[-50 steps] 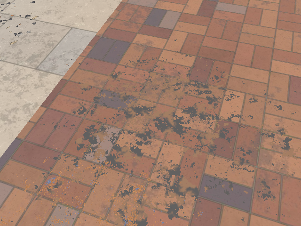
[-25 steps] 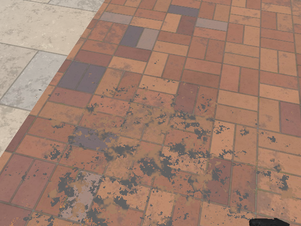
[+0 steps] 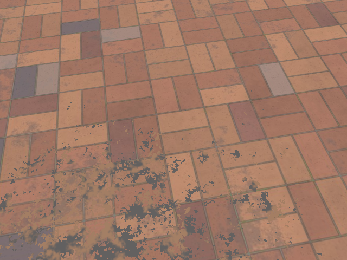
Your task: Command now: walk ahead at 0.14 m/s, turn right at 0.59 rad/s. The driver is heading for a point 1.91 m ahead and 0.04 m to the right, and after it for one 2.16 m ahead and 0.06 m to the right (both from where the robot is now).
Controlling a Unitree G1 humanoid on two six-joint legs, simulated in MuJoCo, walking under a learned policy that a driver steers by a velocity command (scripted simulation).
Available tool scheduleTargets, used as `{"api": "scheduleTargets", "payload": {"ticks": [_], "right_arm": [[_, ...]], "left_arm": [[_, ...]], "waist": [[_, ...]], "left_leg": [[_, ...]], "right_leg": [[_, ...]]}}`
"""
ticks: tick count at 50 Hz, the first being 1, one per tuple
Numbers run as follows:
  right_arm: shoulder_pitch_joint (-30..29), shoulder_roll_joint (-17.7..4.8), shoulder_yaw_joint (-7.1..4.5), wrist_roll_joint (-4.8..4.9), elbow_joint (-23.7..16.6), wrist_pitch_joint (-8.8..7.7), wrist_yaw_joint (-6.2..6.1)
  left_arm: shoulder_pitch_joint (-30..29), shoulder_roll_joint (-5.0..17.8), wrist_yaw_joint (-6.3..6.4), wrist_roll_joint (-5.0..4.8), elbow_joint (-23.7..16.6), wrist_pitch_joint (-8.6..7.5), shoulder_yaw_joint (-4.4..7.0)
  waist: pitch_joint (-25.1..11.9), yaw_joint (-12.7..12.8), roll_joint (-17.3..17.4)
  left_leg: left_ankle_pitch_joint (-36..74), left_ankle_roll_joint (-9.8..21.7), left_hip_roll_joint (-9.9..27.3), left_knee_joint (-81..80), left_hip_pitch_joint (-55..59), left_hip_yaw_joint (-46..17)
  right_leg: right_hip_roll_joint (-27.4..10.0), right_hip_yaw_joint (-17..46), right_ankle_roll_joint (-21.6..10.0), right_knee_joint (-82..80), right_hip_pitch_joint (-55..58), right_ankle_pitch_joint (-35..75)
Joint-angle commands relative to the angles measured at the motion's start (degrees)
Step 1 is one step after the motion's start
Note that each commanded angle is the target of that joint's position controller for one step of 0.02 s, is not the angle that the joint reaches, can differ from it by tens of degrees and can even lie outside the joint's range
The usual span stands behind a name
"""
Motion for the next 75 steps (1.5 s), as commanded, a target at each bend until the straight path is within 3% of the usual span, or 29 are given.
{"api": "scheduleTargets", "payload": {"ticks": [1, 2, 4, 9, 22, 24, 26, 27, 28, 29, 30, 31, 34, 38, 45, 47, 49, 50, 51, 52, 53, 55, 57, 61, 68, 72, 73, 74, 75], "right_arm": [[0.9, -5.7, -0.97, -0.23, -5.8, 0.62, 0.13], [-0.9, -5.6, -0.95, -0.58, -5.7, 0.63, -0.07], [0.3, -6.3, -1.16, -2.24, -5.8, 2.00, 0.22], [-3.8, -5.8, -1.04, -2.40, -7.7, 2.89, 1.25], [-12.2, -5.4, -0.15, -1.18, -11.3, 0.00, 1.99], [-10.6, -5.3, 0.06, -0.85, -11.3, -0.55, 1.91], [-4.3, -4.7, 0.17, -1.02, -9.5, -1.47, 1.32], [0.9, -6.4, -0.22, -1.34, -8.2, -2.19, 0.69], [6.3, -11.5, -1.07, -2.14, -7.8, -2.64, 0.06], [8.1, -16.3, -2.69, -1.92, -6.4, -2.32, 0.18], [6.4, -13.6, -2.43, -1.26, -6.4, -2.20, 0.51], [3.5, -10.2, -1.61, -0.54, -7.0, -2.38, 1.09], [1.9, -7.2, -0.76, -0.44, -6.8, -3.21, 1.63], [7.3, -6.4, -0.64, 0.24, -3.6, -3.68, 2.06], [11.2, -8.3, -0.96, -0.24, -0.5, -3.31, 1.57], [10.2, -9.0, -1.05, -0.29, 0.0, -3.12, 1.30], [9.3, -9.6, -1.08, -0.09, 0.6, -2.68, 1.11], [9.0, -8.7, -0.69, 0.16, -0.1, -2.62, 1.08], [12.5, -2.7, 0.76, 1.45, -2.8, -2.63, 1.55], [14.1, -6.0, -0.37, 1.02, -1.7, -2.30, 1.17], [9.7, -7.8, -0.98, 0.14, -2.1, -1.93, 0.90], [6.6, -4.8, -0.26, -0.25, -2.0, -1.92, 1.13], [8.6, -3.7, -0.15, -1.41, -0.7, -0.35, 1.52], [6.7, -2.5, 0.03, -1.33, -0.7, 1.08, 1.89], [-2.8, -2.1, 1.18, -0.68, -1.3, 1.37, 0.51], [-0.9, -1.7, 1.47, -1.00, 0.6, 0.42, -0.41], [1.4, -4.6, 0.92, -1.26, 1.6, -0.25, -0.79], [1.7, -8.0, 0.49, -1.04, 1.8, -0.60, -0.89], [0.5, -6.2, 0.87, -0.09, 2.1, -0.12, -0.62]], "left_arm": [[11.3, 12.3, 2.00, -2.19, -1.7, 1.62, 3.85], [8.0, 9.1, 2.21, -2.05, -1.8, 1.87, 2.90], [6.6, 6.8, 2.38, -1.98, -1.8, 1.90, 2.31], [8.9, 10.0, 1.66, -1.13, -1.9, 0.85, 3.40], [17.2, 10.4, 1.18, -0.44, 0.9, -0.77, 3.10], [16.3, 10.5, 1.05, -0.51, 0.8, -0.88, 3.03], [14.2, 9.5, 1.17, -0.99, 0.4, -0.89, 2.71], [13.0, 6.9, 1.38, -1.06, -0.3, -1.34, 1.93], [11.6, 1.9, 1.30, -1.66, -2.0, -2.06, 0.50], [10.5, 4.6, 1.26, -0.82, -3.1, -2.54, 0.87], [10.6, 7.6, 0.95, 0.57, -2.8, -2.66, 1.50], [11.2, 7.8, 0.22, 0.71, -1.7, -2.62, 1.65], [10.8, 6.6, -1.00, 1.11, -0.7, -1.87, 1.23], [3.3, 4.4, -1.12, 0.83, -3.1, -1.19, 0.14], [-7.3, 3.5, -1.04, -0.11, -6.2, -0.99, -1.29], [-4.7, 4.6, -0.41, -0.04, -5.5, -1.20, -0.91], [7.7, 6.7, 0.65, 0.33, -1.2, -1.92, 0.19], [16.8, 9.4, 1.37, 1.36, 1.3, -2.56, 1.15], [23.1, 15.2, 2.08, 2.61, 1.6, -2.64, 2.49], [21.8, 15.2, 1.86, 0.27, 2.1, -1.87, 2.68], [15.8, 11.8, 1.78, -1.06, 1.7, -1.71, 1.89], [9.9, 5.4, 1.63, -1.06, 1.7, -2.72, 0.04], [9.2, 3.8, 1.83, -1.22, 3.0, -3.40, -0.69], [10.6, 5.8, 1.86, -1.34, 5.3, -4.10, -0.60], [14.9, 5.3, 2.46, -1.00, 9.6, -2.54, -1.25], [13.8, 4.6, 3.25, -1.41, 11.1, -1.52, -1.63], [15.5, 3.8, 3.43, -1.13, 11.3, -1.61, -1.86], [21.4, 2.0, 3.48, -1.14, 12.1, -1.49, -2.16], [24.4, 0.7, 3.92, -1.53, 14.7, -0.39, -2.39]], "waist": [[-16.8, 5.3, -2.4], [-11.1, 3.3, -0.2], [-10.1, 1.3, -2.8], [-9.0, 2.2, -3.7], [-5.6, 6.2, -5.5], [-4.9, 5.0, -5.3], [-4.8, 1.0, -2.5], [-6.1, -1.3, 0.9], [-8.0, -3.3, 10.9], [-3.4, -2.8, 12.7], [-0.5, -0.5, 6.2], [-0.1, 1.2, 3.9], [-2.0, 2.1, 6.3], [-2.7, 0.7, 5.6], [-0.9, -1.3, 6.7], [-1.9, 0.8, 6.5], [-8.6, 6.6, 4.8], [-14.3, 10.2, 2.8], [-23.2, 9.6, -9.2], [-24.8, 8.5, -12.5], [-14.8, 6.0, -6.0], [-6.5, 2.7, -2.8], [-6.2, 0.1, -4.2], [-7.4, -1.3, -4.4], [-6.8, 2.2, -5.0], [-5.2, 0.5, -2.4], [-7.1, 1.0, 1.1], [-8.9, 4.5, 6.2], [-9.9, 3.9, 8.9]], "left_leg": [[0.8, -0.7, -1.5, 21.3, -22.4, -10.0], [4.5, -0.8, 0.3, 16.0, -21.4, -10.5], [8.6, -0.9, 1.1, 9.8, -16.5, -10.9], [13.7, -1.7, 0.0, 0.7, -17.9, -11.3], [14.7, 0.4, -3.0, -21.4, -14.6, -9.6], [13.7, 1.8, -4.1, -26.0, -8.4, -8.7], [16.7, 3.4, -5.3, -35.2, 5.7, -7.9], [13.4, 4.4, -0.7, -37.9, 14.7, -13.2], [-1.7, 7.4, 11.8, -46.2, 21.1, -30.2], [-12.0, 12.5, 18.8, -51.9, 19.5, -46.3], [-12.0, 14.0, 18.3, -50.8, 16.3, -45.1], [-8.1, 12.6, 14.6, -50.4, 14.4, -39.6], [12.8, 10.1, 7.5, -51.4, 12.6, -25.9], [37.1, 11.1, 5.2, -49.5, 13.9, -18.1], [47.1, 10.4, 6.4, -47.9, 14.3, -14.4], [57.6, 9.6, 7.6, -43.6, 15.9, -13.8], [68.0, 7.9, 5.6, -29.0, 15.0, -11.0], [56.7, 7.1, 3.7, -16.4, 6.0, -9.6], [26.2, 4.8, -3.2, 4.2, -11.1, -5.9], [1.1, 4.8, -8.9, 14.5, -18.8, -10.3], [5.3, 5.2, -4.9, 16.2, -21.2, -12.9], [9.8, 4.6, -1.6, 10.2, -17.3, -11.9], [10.7, 3.1, -1.4, 6.1, -11.7, -11.0], [16.2, 1.5, -2.4, -1.0, -10.7, -9.0], [22.8, 2.3, -3.0, -18.3, -6.5, -6.8], [28.1, 4.4, -3.1, -34.1, 2.2, -7.7], [42.1, 4.9, 1.7, -35.8, 9.0, -12.5], [58.7, 8.3, 8.6, -33.1, 13.4, -18.6], [59.3, 13.4, 11.8, -33.5, 10.5, -22.0]], "right_leg": [[-22.1, 27.3, -14.5, -12.4, 29.5, 34.8], [-18.2, 23.9, -11.4, -14.8, 22.6, 29.7], [-13.4, 21.5, -8.2, -18.5, 15.8, 14.5], [-10.6, 26.6, -7.4, -25.0, 13.0, -14.9], [-12.1, 30.0, -6.9, -24.8, 16.9, -19.3], [-11.7, 29.8, -6.6, -23.4, 13.4, -19.7], [-8.5, 27.6, -4.3, -18.3, 5.1, -20.0], [-5.5, 25.0, -2.1, -11.9, -1.6, -20.3], [1.0, 15.7, 1.0, 3.6, -9.0, -21.1], [4.2, 9.5, 1.3, 12.2, -19.0, -22.5], [-0.3, 11.8, 1.3, 17.9, -19.9, -18.0], [-2.0, 11.2, 2.0, 19.5, -18.5, -13.7], [-4.6, 7.1, 4.8, 21.8, -15.1, -5.2], [-6.1, 3.2, 7.1, 18.7, -16.3, -0.1], [-4.5, -0.4, 5.0, -0.4, -5.8, 3.7], [-2.9, -0.5, 2.9, -3.0, -0.1, 1.2], [0.0, -1.4, 0.1, -7.9, 15.9, 1.4], [-5.8, 4.3, -2.0, -7.9, 30.3, -0.3], [-23.5, 28.5, -6.8, -10.1, 46.4, -9.5], [-29.1, 45.1, -11.1, -17.8, 45.0, -1.6], [-25.9, 34.6, -9.8, -17.0, 36.8, 5.7], [-19.9, 19.5, -6.5, -18.4, 23.9, 26.2], [-16.7, 12.1, -4.6, -19.2, 18.3, 37.7], [-14.7, 6.5, -5.1, -20.0, 17.2, 45.7], [-14.1, 5.0, -3.7, -17.6, 19.7, 41.0], [-13.8, 7.4, -1.2, -12.0, 18.8, 28.7], [-11.6, 7.2, 1.1, -9.6, 16.5, 19.5], [-7.5, 5.3, 2.6, -8.3, 13.6, 1.2], [-4.3, 3.6, 3.5, -8.0, 15.6, -12.1]]}}
Next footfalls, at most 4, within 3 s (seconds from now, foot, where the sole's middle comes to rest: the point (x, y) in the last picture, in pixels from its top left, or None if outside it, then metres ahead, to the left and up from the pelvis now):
0.54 left None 0.23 0.12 -0.75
1.00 right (220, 239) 0.48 -0.14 -0.75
1.46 left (179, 202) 0.64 0.00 -0.75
2.58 left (173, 176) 0.75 0.02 -0.75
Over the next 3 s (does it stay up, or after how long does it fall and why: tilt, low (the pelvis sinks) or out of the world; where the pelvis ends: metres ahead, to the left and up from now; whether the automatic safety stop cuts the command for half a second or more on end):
stays up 0.82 -0.08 0.02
